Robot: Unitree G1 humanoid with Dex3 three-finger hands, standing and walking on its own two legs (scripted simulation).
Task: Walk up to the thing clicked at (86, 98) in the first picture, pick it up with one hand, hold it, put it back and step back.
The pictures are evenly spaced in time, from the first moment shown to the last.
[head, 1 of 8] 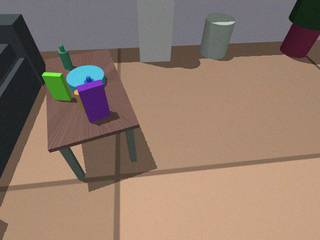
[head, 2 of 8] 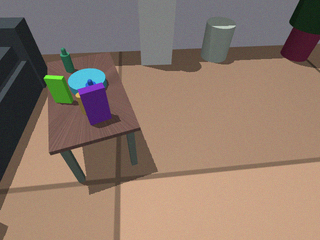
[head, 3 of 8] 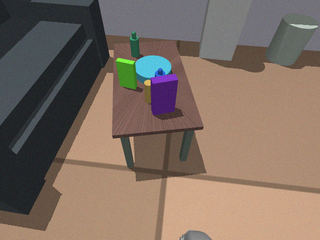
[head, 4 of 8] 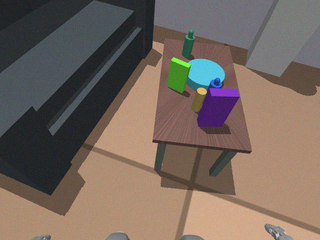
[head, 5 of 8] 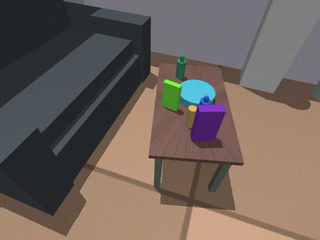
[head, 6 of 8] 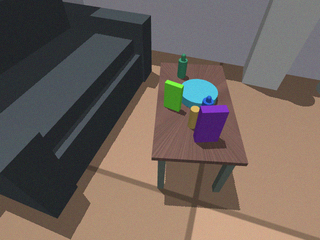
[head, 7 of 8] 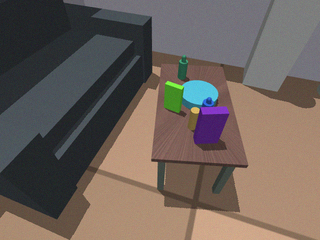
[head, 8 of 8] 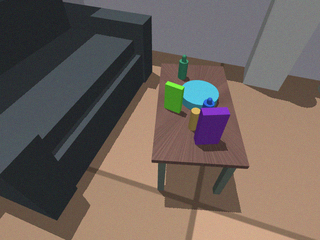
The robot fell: no
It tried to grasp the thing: no
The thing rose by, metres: 0.00
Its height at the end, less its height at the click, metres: +0.00
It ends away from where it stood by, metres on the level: 0.00
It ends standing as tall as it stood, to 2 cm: yes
